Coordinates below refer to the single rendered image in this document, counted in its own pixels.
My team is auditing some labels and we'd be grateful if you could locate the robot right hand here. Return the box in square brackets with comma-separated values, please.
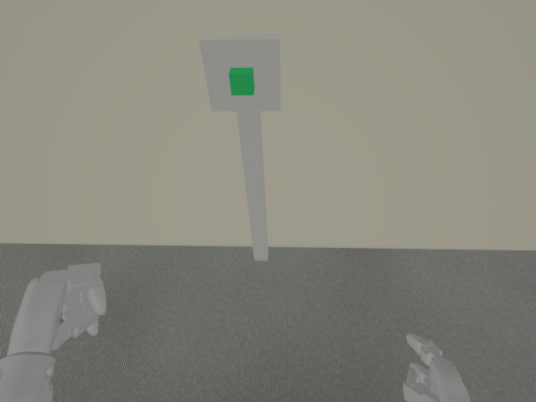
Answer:
[403, 333, 470, 402]

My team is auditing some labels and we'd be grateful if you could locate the panel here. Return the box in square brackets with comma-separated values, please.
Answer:
[199, 33, 281, 260]

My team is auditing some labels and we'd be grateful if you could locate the robot left forearm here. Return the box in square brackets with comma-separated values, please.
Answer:
[0, 352, 55, 402]

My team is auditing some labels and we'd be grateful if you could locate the button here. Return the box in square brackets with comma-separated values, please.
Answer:
[229, 68, 255, 95]

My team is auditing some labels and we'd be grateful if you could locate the robot left hand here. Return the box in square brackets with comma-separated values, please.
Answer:
[7, 263, 106, 356]

